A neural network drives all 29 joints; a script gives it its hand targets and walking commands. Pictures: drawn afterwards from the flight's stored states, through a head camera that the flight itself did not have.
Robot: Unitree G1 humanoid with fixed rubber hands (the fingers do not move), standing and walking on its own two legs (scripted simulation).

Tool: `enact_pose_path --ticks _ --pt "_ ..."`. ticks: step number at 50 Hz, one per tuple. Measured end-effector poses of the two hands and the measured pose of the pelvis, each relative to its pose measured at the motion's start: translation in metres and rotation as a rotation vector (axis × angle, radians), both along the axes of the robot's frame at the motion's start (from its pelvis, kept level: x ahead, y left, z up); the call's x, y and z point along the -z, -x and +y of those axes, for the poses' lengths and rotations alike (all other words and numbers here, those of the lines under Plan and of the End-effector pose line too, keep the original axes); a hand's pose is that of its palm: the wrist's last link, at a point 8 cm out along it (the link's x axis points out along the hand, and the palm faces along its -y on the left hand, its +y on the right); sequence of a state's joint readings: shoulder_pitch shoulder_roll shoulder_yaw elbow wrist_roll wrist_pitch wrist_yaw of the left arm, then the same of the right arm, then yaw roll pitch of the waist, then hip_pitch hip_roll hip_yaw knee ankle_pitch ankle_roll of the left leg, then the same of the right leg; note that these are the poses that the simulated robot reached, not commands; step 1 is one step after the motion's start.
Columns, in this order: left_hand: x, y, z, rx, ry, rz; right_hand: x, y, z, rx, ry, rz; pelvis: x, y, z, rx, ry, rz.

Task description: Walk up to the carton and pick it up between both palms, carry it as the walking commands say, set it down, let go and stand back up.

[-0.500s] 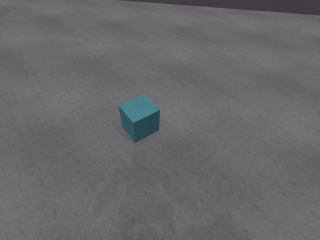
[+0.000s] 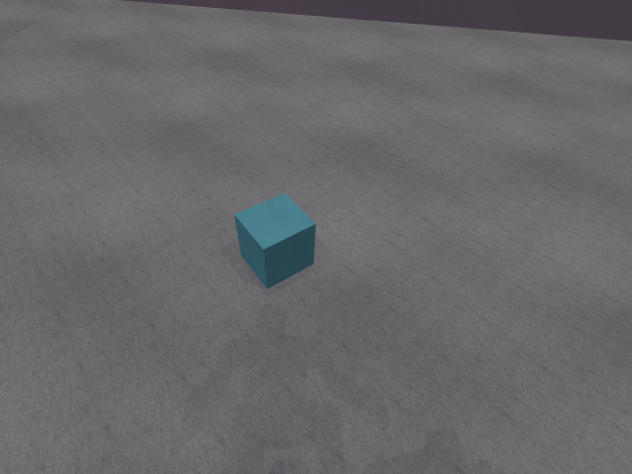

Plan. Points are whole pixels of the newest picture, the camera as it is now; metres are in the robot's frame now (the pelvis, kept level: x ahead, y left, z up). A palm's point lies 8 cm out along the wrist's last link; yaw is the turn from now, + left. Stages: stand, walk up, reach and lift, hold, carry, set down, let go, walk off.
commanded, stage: stand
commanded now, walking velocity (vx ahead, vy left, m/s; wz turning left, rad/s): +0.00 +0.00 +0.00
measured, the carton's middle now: (276, 240) +1.08 +0.12 -0.66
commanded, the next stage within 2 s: walk up in 0.08 s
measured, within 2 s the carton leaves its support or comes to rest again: neither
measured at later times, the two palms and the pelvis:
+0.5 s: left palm out of the picture +0.05 +0.34 -0.12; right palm out of the picture +0.11 -0.30 -0.12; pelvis +0.03 +0.02 -0.02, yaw +5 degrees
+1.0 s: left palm (47, 412) +0.25 +0.38 -0.12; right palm (482, 410) +0.25 -0.26 -0.13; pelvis +0.20 +0.06 -0.03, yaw +6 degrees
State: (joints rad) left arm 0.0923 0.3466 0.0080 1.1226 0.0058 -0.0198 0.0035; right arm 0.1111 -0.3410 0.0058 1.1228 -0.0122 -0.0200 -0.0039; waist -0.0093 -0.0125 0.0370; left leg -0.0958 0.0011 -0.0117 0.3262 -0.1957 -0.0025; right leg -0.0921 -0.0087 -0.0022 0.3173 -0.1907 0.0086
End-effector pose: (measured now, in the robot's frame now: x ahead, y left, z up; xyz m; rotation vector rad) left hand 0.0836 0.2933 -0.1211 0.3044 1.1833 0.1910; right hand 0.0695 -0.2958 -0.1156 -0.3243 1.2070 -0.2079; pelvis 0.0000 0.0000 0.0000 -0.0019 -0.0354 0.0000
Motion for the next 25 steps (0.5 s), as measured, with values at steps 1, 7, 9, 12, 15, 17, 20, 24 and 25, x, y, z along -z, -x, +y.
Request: enact_pose_path --ticks 1,7,9,12,15,17,20,24,25 --pt "0.0 0.001 0.0 0.0 0.0 0.002 0.0 0.0 0.0 0.0 -0.001 0.0 0.0 0.0 0.0 0.0 0.0 0.0" --pt "0.001 0.005 0.002 -0.008 -0.001 0.012 0.0 0.001 0.001 0.0 0.001 0.005 0.0 0.0 0.001 0.002 0.0 0.001" --pt "0.002 0.008 0.002 -0.008 -0.002 0.021 0.0 0.001 0.0 0.003 0.002 0.004 0.0 0.001 0.001 0.002 0.0 0.001" --pt "0.003 0.01 0.003 -0.016 0.002 0.027 -0.001 0.003 -0.001 0.003 0.006 0.009 0.0 0.001 0.001 0.004 -0.001 0.001" --pt "0.003 0.011 0.003 -0.02 0.009 0.017 -0.001 0.004 -0.001 0.0 0.003 0.01 0.001 0.0 0.002 0.0 0.0 0.001" --pt "0.002 0.01 0.007 -0.023 0.01 -0.016 0.0 0.004 -0.003 -0.009 -0.007 0.003 0.004 -0.003 0.002 -0.011 0.003 -0.001" --pt "0.003 0.013 0.02 -0.047 -0.01 -0.064 0.005 -0.001 -0.008 -0.032 -0.001 0.009 0.012 -0.011 0.004 -0.035 0.012 0.005" --pt "0.003 0.027 0.043 -0.094 -0.034 -0.069 0.004 -0.027 -0.004 -0.082 0.018 0.007 0.017 -0.024 0.018 -0.077 0.029 0.001" --pt "0.003 0.031 0.049 -0.104 -0.038 -0.058 0.002 -0.037 0.0 -0.096 0.02 -0.003 0.017 -0.028 0.023 -0.085 0.03 -0.002"
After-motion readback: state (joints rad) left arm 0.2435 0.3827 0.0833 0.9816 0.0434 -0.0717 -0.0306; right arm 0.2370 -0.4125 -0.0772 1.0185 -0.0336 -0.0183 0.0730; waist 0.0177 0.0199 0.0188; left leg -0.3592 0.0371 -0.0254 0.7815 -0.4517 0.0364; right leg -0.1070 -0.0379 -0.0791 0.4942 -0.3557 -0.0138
